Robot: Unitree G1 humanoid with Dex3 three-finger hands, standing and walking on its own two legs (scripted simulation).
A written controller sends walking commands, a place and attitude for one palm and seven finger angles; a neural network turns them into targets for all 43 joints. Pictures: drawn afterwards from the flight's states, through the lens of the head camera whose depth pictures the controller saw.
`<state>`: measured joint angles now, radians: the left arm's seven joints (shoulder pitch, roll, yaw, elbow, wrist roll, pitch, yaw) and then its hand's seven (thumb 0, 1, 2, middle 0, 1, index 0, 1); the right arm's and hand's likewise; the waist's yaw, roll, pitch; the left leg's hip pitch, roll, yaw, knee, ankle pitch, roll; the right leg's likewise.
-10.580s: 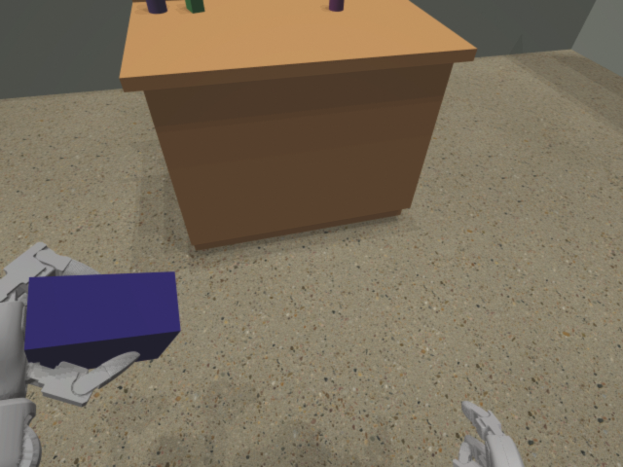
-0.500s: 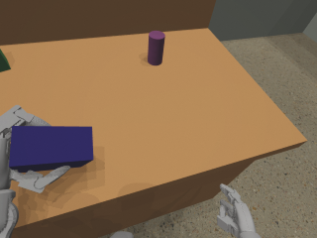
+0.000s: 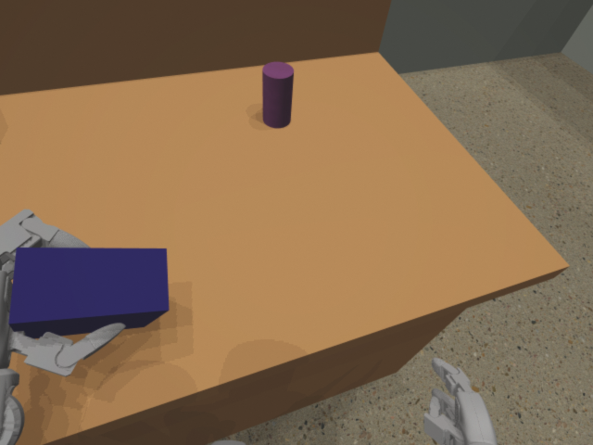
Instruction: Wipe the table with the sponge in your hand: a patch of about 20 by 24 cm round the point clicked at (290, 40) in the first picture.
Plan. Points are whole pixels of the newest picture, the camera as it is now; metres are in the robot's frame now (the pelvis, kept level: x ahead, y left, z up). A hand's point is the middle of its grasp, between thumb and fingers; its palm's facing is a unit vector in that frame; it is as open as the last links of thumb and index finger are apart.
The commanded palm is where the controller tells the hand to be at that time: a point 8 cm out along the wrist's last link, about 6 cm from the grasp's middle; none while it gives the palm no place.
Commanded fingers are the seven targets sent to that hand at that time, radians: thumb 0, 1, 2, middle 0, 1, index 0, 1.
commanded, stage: look again from close up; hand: left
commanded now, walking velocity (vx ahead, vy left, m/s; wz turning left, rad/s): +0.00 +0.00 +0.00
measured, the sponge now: (113, 293) +0.23 +0.21 +0.13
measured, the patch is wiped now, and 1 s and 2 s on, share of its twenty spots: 0.00 0.00 0.00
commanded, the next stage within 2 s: shuffle to correct the standing spot in 0.32 s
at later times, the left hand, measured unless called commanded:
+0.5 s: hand (69, 288) +0.23 +0.25 +0.15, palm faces +0.37 -0.84 -0.39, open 10.2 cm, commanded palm +0.17 +0.28 +0.18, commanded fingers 0.00 0.10 1.30 -1.20 -1.60 -1.20 -1.60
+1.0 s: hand (99, 322) +0.19 +0.20 +0.16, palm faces +0.30 -0.84 -0.45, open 10.2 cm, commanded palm +0.13 +0.25 +0.18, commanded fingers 0.00 0.10 1.30 -1.20 -1.60 -1.20 -1.60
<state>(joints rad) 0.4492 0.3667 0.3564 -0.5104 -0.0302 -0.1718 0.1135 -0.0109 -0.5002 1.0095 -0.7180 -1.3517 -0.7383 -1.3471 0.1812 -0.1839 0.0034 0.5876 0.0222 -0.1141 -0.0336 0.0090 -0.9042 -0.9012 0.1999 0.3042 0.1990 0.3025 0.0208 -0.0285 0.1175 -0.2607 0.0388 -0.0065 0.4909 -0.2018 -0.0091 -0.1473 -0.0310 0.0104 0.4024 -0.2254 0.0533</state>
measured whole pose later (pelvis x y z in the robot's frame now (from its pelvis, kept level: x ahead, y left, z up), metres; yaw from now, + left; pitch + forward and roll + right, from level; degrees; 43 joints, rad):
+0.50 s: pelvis +0.01 +0.00 +0.00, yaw +0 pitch -2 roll -1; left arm 0.45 0.36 0.35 -0.51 -0.04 -0.15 0.12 -0.01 -0.50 1.01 -0.72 -1.35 -0.74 -1.35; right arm 0.17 -0.18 0.00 0.58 0.02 -0.10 -0.04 0.01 -0.90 -0.90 0.20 0.30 0.20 0.30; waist 0.02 -0.02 0.11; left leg -0.25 0.04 -0.01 0.49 -0.21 -0.01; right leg -0.14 -0.03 0.01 0.41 -0.24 0.05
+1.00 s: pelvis -0.03 -0.03 -0.01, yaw +0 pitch +0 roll -2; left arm 0.51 0.42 0.41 -0.64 -0.07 -0.23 0.10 -0.01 -0.50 1.01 -0.72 -1.35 -0.74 -1.35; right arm 0.15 -0.19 -0.03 0.57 0.01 -0.08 -0.04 0.01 -0.90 -0.90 0.20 0.30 0.20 0.30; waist 0.00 -0.02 0.15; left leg -0.40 0.08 -0.04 0.59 -0.20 -0.06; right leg -0.31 0.02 -0.01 0.57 -0.26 0.00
